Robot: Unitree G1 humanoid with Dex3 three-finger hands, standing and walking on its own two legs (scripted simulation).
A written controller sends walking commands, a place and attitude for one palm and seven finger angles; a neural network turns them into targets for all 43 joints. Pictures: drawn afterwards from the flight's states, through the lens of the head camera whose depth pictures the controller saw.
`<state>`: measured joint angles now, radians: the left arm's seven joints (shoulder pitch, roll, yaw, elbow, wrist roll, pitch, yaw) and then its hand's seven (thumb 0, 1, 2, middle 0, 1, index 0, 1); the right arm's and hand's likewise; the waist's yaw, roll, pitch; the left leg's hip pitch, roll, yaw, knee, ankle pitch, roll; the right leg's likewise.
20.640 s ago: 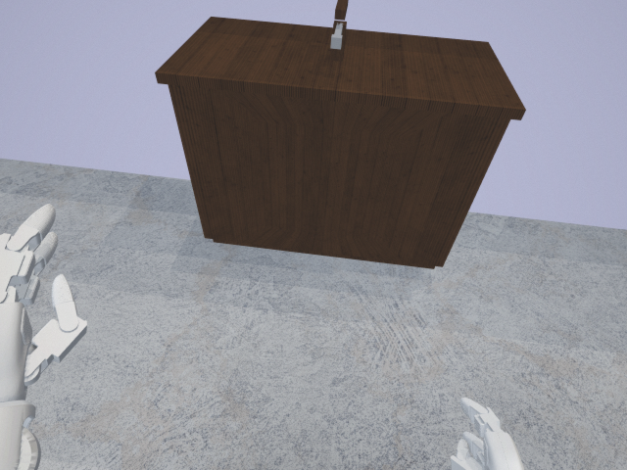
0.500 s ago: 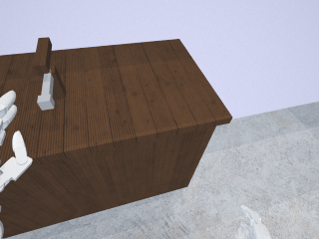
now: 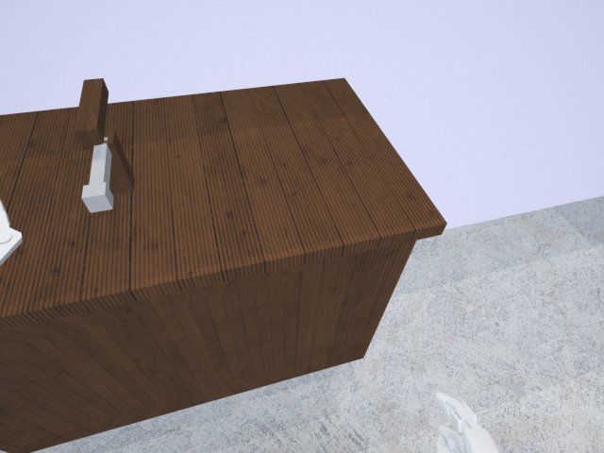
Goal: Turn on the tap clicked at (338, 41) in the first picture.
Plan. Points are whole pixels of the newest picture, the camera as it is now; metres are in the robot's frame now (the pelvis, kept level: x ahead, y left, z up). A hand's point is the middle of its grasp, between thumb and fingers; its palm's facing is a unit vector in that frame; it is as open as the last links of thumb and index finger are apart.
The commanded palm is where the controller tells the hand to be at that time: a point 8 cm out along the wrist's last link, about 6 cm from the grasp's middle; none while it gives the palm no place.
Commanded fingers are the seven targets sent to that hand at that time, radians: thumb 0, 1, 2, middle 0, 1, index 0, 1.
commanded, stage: come to a stop and stand still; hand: left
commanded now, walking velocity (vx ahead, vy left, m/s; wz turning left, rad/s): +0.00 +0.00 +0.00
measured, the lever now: (98, 197) +0.38 +0.32 +0.12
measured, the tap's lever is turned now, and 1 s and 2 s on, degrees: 0 0 0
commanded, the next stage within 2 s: look again from close up in 0.46 s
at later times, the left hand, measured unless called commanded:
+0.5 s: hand (63, 255) +0.26 +0.28 +0.16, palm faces +0.39 -0.83 -0.40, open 7.4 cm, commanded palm +0.20 +0.31 +0.18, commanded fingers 0.00 0.90 0.90 -0.20 -0.30 -0.20 -0.30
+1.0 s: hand (51, 266) +0.24 +0.28 +0.17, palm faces +0.38 -0.82 -0.43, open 7.4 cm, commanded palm +0.18 +0.31 +0.18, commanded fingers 0.00 0.90 0.90 -0.20 -0.30 -0.20 -0.30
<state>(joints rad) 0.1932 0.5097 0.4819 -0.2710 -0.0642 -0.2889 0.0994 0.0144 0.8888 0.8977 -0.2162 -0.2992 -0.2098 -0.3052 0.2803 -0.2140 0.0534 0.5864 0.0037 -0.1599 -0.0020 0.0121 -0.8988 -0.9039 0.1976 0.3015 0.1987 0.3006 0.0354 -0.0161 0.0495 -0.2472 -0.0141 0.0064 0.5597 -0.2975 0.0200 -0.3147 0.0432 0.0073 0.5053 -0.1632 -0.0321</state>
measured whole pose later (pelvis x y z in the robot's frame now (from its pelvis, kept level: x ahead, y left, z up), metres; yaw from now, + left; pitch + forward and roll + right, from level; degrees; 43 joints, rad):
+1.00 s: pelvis +0.02 +0.03 +0.01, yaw +1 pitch +0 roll -1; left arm 0.39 0.38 0.36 -0.45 0.00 -0.19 0.09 0.02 0.89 0.90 -0.22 -0.30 -0.21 -0.30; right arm 0.23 -0.20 0.02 0.57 -0.02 -0.11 -0.03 0.01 -0.90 -0.90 0.20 0.30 0.20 0.30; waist 0.03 -0.01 0.06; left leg -0.19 -0.04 0.01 0.47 -0.27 0.05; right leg -0.25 0.02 0.02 0.41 -0.16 0.01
